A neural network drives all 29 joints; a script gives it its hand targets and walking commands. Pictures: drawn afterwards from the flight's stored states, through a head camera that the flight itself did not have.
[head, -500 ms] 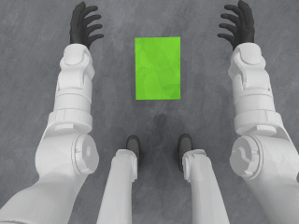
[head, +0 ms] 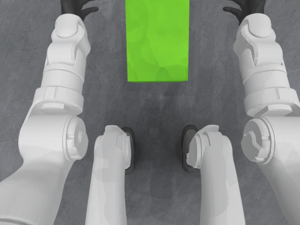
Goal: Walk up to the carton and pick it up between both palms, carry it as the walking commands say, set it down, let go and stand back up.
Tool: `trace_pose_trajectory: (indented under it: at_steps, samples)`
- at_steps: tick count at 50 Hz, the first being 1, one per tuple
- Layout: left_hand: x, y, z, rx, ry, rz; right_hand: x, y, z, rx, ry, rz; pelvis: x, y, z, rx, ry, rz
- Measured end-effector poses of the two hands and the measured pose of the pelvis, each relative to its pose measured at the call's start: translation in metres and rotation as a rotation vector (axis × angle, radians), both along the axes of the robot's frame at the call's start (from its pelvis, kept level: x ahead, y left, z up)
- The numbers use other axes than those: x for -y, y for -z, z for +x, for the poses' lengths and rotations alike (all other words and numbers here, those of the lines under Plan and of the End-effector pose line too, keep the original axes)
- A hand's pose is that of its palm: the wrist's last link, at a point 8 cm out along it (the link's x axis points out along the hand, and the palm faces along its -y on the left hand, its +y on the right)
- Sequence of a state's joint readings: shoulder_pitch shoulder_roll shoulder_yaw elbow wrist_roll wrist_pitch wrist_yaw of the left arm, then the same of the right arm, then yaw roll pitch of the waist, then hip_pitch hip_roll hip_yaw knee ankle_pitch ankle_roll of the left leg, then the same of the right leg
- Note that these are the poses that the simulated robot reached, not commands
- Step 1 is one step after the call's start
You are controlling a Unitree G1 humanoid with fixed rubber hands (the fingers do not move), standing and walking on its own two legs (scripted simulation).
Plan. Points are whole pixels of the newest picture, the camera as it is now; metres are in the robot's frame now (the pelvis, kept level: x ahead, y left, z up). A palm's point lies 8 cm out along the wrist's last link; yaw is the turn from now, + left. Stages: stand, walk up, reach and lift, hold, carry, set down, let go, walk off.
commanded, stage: reach and lift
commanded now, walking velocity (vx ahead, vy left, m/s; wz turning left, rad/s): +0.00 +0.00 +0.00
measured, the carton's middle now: (156, 45) +0.54 +0.01 -0.40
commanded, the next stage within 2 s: none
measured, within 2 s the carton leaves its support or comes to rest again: neither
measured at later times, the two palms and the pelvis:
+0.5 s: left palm (96, 36) +0.54 +0.18 -0.27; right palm (220, 35) +0.54 -0.16 -0.26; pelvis -0.02 +0.00 -0.09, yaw +0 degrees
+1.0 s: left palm (101, 40) +0.54 +0.18 -0.32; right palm (214, 40) +0.54 -0.16 -0.32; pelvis -0.02 +0.00 -0.14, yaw +0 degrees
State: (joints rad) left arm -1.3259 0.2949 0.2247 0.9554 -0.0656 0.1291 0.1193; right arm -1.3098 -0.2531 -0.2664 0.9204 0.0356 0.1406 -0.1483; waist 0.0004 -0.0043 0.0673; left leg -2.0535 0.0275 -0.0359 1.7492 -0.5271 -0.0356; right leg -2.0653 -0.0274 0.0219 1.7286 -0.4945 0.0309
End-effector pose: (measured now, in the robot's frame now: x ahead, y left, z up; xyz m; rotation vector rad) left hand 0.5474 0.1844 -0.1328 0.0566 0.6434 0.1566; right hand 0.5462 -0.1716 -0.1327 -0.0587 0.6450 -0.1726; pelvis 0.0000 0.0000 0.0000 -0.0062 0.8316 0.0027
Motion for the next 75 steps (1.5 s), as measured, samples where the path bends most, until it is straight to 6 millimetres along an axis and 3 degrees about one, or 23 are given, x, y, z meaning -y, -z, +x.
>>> trace_pose_trajectory:
  at_steps: [24, 38, 44, 57, 68, 75]
  samples:
    - [0.003, 0.129, -0.008, -0.07, 0.024, -0.017, -0.01, 0.127, -0.004, -0.074, -0.026, 0.027, -0.003, 0.09, -0.016, 0.128, -0.006, -0.001]
    - [0.003, 0.189, -0.009, -0.092, 0.031, -0.017, -0.009, 0.19, -0.008, -0.097, -0.03, 0.036, -0.003, 0.13, -0.022, 0.204, -0.008, -0.002]
    - [0.003, 0.196, -0.009, -0.093, 0.028, -0.016, -0.008, 0.196, -0.007, -0.091, -0.032, 0.032, -0.003, 0.136, -0.022, 0.237, -0.007, -0.002]
    - [0.007, 0.179, -0.006, -0.081, 0.041, -0.034, -0.013, 0.177, -0.003, -0.081, -0.047, 0.039, -0.004, 0.13, -0.024, 0.217, -0.008, -0.005]
    - [0.03, 0.186, -0.009, -0.082, 0.091, -0.061, -0.035, 0.184, -0.006, -0.089, -0.087, 0.062, -0.004, 0.126, -0.027, 0.232, -0.01, -0.009]
    - [0.031, 0.187, -0.009, -0.08, 0.092, -0.05, -0.042, 0.188, -0.007, -0.088, -0.096, 0.059, -0.005, 0.127, -0.026, 0.231, -0.013, -0.009]
